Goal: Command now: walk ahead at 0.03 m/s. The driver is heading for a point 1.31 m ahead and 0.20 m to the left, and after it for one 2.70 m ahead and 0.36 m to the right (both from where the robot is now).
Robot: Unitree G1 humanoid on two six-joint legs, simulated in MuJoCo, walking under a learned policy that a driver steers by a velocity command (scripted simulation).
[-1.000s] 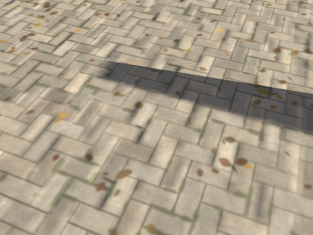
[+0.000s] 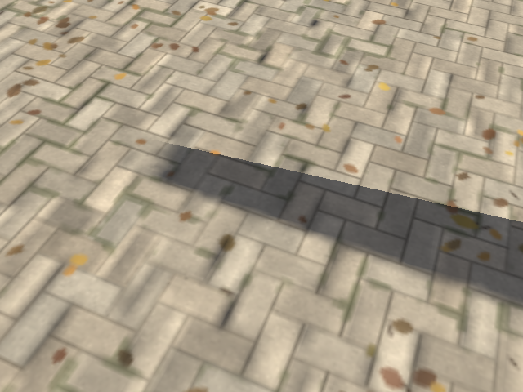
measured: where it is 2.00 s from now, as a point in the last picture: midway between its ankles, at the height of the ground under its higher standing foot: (248, 355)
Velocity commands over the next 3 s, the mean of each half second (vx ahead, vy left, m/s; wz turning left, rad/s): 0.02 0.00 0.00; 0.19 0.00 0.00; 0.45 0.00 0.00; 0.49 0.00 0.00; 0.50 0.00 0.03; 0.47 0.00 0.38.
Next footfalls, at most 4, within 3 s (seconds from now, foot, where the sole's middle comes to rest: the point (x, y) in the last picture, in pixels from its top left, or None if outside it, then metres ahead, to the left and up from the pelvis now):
1.38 right None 0.49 -0.08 -0.77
1.94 left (207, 294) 0.80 0.17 -0.77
2.50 right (289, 214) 1.11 -0.08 -0.77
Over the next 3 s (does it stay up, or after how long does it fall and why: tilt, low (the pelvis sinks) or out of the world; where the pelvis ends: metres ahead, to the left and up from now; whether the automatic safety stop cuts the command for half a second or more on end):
stays up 1.20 0.07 -0.01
